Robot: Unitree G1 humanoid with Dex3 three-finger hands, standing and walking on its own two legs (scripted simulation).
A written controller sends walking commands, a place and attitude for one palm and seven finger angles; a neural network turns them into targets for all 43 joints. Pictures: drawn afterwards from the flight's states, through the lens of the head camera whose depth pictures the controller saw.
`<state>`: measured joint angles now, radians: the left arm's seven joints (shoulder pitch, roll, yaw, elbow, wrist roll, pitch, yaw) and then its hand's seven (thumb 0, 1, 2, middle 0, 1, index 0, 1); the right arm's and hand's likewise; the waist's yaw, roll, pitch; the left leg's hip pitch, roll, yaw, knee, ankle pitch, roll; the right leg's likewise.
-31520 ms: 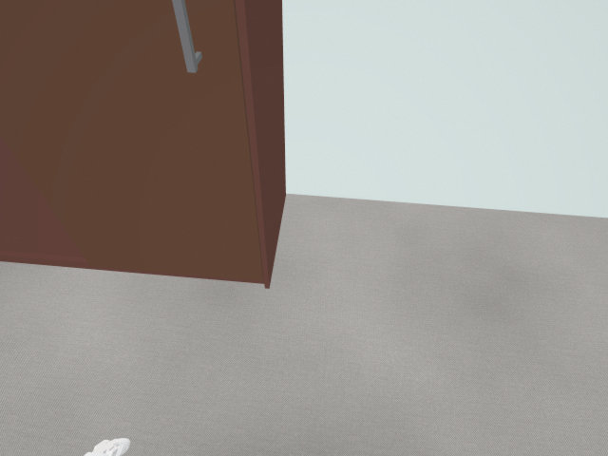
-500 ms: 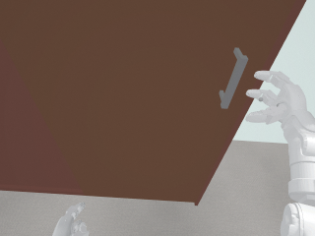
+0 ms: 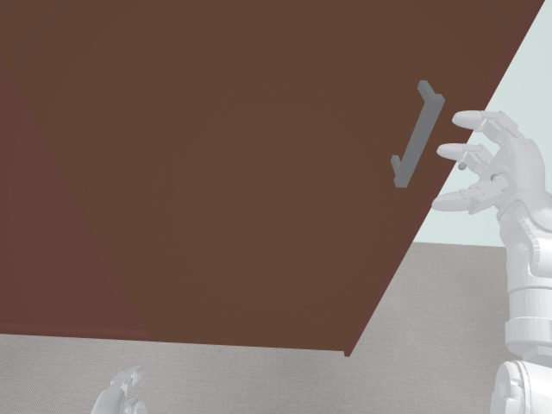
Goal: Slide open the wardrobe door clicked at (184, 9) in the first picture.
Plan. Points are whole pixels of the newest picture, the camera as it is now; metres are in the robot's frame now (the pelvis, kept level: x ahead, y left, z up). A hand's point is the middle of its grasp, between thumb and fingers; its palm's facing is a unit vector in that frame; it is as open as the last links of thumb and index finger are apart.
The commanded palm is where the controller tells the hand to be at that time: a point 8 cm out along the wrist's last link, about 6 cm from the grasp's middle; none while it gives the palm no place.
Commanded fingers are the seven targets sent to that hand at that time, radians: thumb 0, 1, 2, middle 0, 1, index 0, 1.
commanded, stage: feel for the door with the fingertips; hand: right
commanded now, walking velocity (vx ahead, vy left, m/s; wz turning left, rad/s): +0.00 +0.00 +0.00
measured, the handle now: (412, 136) +0.48 -0.15 +0.20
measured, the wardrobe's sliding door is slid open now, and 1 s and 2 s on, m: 0.00 0.00 0.00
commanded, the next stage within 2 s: slide the fingers in behind the handle in 0.90 s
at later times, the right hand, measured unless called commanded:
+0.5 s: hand (434, 160) +0.41 -0.17 +0.21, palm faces -0.01 +1.00 -0.02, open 14.1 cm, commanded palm +0.39 -0.22 +0.21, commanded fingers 0.00 0.50 -0.30 0.30 1.20 0.30 1.20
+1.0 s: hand (428, 147) +0.44 -0.16 +0.21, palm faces -0.04 +1.00 +0.01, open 13.8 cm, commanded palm +0.42 -0.22 +0.21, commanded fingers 0.00 0.50 -0.30 0.30 1.20 0.30 1.20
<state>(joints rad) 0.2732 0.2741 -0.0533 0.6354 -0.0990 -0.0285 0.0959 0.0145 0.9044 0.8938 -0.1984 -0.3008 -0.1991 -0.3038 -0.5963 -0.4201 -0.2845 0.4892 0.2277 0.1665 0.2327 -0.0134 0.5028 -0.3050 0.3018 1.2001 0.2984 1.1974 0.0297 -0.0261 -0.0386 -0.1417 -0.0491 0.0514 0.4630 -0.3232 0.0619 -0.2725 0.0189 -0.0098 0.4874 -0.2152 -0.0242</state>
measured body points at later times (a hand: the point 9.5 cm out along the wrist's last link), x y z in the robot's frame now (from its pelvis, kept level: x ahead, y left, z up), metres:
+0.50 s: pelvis +0.00 +0.00 +0.00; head -0.01 +0.02 +0.45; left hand +0.15 +0.25 -0.10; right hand +0.40 -0.22 +0.21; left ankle -0.05 +0.08 -0.74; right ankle +0.03 -0.11 -0.74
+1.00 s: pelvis +0.00 -0.01 +0.00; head +0.00 +0.01 +0.45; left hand +0.11 +0.26 -0.11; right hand +0.43 -0.22 +0.21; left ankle -0.05 +0.08 -0.74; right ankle +0.03 -0.11 -0.74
